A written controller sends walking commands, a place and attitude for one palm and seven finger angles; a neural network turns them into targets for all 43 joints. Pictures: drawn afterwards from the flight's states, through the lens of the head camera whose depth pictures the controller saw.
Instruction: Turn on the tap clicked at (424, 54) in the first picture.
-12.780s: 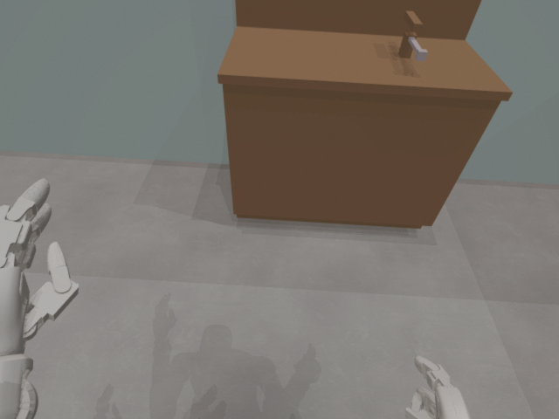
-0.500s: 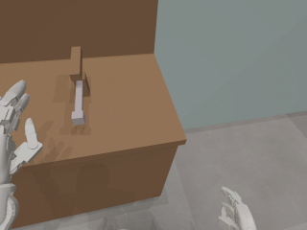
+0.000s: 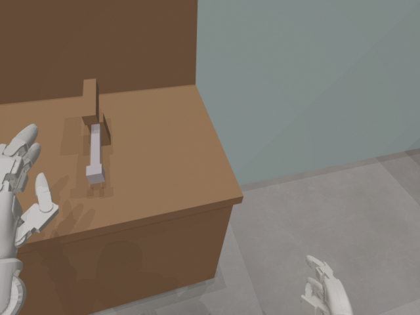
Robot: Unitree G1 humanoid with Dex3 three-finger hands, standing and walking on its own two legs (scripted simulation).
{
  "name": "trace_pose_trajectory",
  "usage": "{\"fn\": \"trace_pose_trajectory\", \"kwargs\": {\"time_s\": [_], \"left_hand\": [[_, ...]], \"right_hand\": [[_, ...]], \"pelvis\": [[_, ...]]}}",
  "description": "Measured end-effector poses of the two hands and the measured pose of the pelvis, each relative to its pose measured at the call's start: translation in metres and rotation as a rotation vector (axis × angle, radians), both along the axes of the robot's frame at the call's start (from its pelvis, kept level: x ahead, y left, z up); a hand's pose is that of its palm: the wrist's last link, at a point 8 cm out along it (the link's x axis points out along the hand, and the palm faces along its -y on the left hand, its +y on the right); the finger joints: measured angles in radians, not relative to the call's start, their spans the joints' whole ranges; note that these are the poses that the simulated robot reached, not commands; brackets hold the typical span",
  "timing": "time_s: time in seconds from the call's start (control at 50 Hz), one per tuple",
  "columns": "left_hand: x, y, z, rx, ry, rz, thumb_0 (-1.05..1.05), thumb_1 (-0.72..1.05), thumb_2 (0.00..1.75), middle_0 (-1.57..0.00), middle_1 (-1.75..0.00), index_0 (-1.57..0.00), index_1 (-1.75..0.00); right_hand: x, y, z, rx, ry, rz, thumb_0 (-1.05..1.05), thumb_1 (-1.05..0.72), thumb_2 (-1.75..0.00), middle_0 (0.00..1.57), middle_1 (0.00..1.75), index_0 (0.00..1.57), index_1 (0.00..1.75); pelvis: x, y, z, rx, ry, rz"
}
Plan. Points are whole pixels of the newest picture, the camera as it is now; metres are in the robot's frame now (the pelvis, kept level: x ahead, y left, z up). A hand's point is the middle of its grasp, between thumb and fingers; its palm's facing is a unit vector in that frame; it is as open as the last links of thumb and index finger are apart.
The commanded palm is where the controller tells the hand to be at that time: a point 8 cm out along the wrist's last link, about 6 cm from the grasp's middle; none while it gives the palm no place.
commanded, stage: shuffle to correct the standing spot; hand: left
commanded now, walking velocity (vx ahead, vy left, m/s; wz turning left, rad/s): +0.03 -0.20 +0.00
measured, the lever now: (95, 174) +0.34 +0.26 +0.06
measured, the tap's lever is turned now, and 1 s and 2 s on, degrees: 0 0 0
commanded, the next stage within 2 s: come to a stop and stand still in 0.18 s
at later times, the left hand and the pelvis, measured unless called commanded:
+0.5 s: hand (95, 198) +0.24 +0.20 +0.15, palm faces +0.31 -0.87 -0.37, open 7.4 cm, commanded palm +0.19 +0.24 +0.17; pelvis +0.02 -0.03 +0.00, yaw -1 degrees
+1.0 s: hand (80, 188) +0.25 +0.22 +0.16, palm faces +0.31 -0.89 -0.33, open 7.4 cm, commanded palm +0.18 +0.27 +0.17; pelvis +0.01 +0.00 +0.00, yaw -2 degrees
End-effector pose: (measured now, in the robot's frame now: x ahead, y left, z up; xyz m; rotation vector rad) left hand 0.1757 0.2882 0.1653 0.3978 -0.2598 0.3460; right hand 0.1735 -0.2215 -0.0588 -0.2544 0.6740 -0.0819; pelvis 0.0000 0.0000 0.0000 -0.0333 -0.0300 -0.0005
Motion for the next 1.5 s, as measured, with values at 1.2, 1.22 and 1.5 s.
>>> {"fn": "trace_pose_trajectory", "kwargs": {"time_s": [1.2, 1.22, 1.5], "left_hand": [[0.020, 0.029, 0.004, 0.074, -0.044, 0.016, 0.02, 0.88, 0.90, -0.22, -0.31, -0.22, -0.30], [0.019, 0.032, 0.006, 0.063, -0.068, 0.032, 0.02, 0.88, 0.90, -0.21, -0.31, -0.22, -0.30], [0.036, 0.014, -0.001, 0.044, -0.026, -0.048, 0.02, 0.89, 0.90, -0.21, -0.31, -0.21, -0.30]], "right_hand": [[-0.016, 0.013, -0.005, -0.008, 0.047, -0.021, 0.01, -0.90, -0.90, 0.20, 0.30, 0.20, 0.30], [-0.015, 0.014, -0.005, -0.010, 0.048, -0.011, 0.01, -0.90, -0.90, 0.20, 0.30, 0.20, 0.30], [0.011, 0.022, 0.006, 0.010, -0.024, -0.018, 0.01, -0.90, -0.90, 0.20, 0.30, 0.20, 0.30]], "pelvis": [[0.010, 0.010, -0.001, 0.006, 0.011, -0.018], [0.010, 0.011, -0.001, 0.005, 0.010, -0.017], [0.017, 0.017, 0.000, 0.001, 0.012, -0.028]]}}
